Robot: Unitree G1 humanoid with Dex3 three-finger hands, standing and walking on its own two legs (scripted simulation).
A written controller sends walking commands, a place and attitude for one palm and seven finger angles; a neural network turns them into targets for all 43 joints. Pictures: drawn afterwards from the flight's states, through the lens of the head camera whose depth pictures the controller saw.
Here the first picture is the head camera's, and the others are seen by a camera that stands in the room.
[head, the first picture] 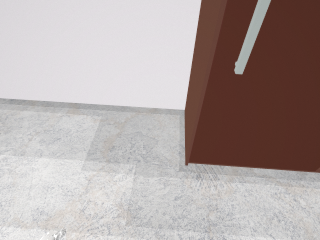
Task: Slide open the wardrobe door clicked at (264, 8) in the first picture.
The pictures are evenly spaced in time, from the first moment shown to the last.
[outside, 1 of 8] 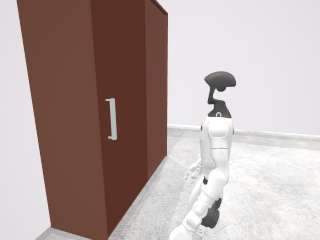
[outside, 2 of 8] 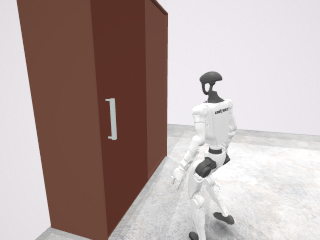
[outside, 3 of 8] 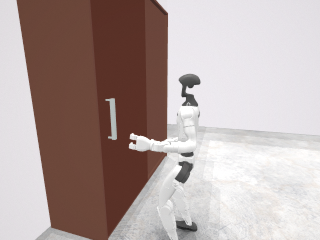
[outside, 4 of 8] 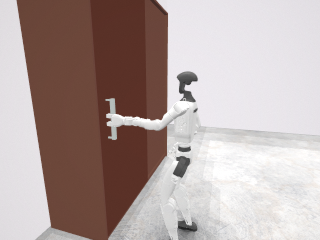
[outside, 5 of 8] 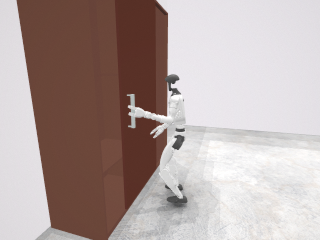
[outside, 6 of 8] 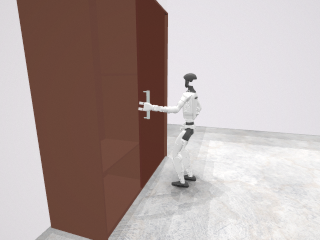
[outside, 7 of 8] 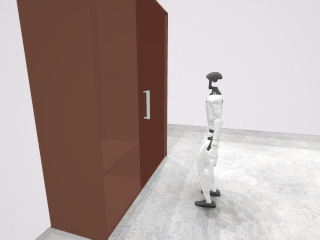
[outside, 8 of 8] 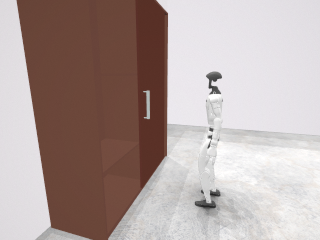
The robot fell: no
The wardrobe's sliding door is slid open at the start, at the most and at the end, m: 0.00 0.69 0.69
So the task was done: yes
